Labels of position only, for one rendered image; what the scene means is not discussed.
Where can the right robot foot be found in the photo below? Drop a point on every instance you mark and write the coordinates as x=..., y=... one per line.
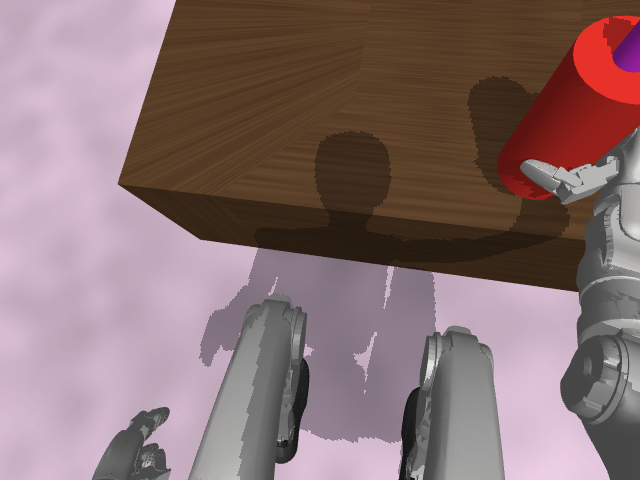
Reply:
x=408, y=433

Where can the right robot arm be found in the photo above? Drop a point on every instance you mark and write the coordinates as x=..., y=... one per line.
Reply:
x=602, y=382

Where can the bottle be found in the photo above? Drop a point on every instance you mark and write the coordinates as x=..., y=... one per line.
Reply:
x=589, y=105

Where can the left robot hand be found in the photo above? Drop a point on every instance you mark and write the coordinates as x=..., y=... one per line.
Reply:
x=125, y=457

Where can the right robot hand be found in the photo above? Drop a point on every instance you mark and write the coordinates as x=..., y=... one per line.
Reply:
x=620, y=165

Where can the left robot foot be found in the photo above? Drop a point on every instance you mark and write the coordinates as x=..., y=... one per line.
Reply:
x=287, y=449

